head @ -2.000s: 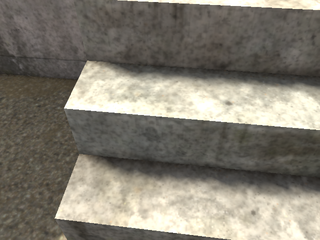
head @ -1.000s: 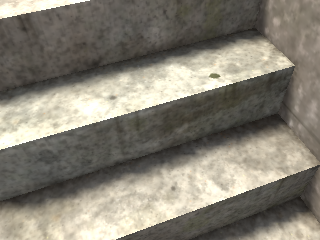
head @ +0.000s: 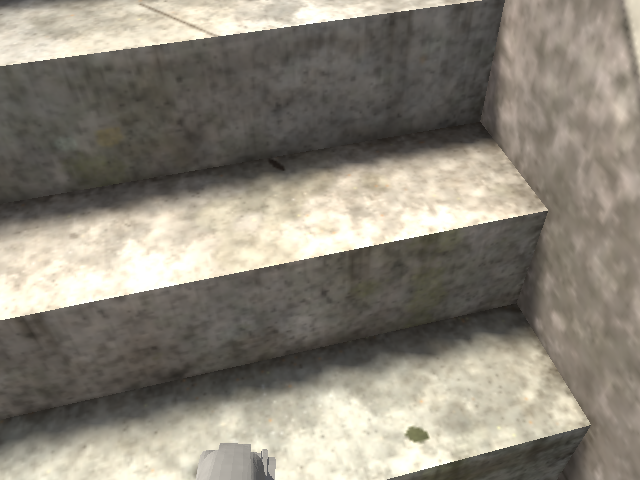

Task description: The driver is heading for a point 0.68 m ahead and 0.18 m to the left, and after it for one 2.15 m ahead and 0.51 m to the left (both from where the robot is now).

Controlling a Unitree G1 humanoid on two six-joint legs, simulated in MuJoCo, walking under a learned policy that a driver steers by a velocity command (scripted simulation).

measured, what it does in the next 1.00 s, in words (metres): climbs, turning left: left foot 0.22 m higher, then right foot 0.22 m higher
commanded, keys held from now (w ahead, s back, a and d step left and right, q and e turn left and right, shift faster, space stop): w+q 0.92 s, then w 0.08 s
